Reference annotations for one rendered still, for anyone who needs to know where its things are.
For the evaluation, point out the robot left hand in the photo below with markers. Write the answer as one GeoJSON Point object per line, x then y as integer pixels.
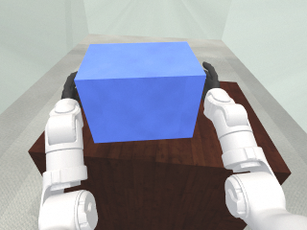
{"type": "Point", "coordinates": [69, 89]}

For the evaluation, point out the right robot forearm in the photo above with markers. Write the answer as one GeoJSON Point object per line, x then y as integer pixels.
{"type": "Point", "coordinates": [240, 151]}

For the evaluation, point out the pedestal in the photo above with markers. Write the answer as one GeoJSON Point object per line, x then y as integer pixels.
{"type": "Point", "coordinates": [165, 184]}

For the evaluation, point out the carton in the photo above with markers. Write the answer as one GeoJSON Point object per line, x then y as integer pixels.
{"type": "Point", "coordinates": [140, 91]}

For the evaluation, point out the robot right hand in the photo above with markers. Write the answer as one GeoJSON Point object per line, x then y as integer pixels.
{"type": "Point", "coordinates": [211, 80]}

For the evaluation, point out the right robot upper arm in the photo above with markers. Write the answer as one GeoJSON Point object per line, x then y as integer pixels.
{"type": "Point", "coordinates": [257, 199]}

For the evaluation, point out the left robot upper arm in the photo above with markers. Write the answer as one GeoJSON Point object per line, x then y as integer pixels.
{"type": "Point", "coordinates": [69, 211]}

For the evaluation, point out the left robot forearm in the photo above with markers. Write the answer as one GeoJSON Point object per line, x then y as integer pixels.
{"type": "Point", "coordinates": [63, 134]}

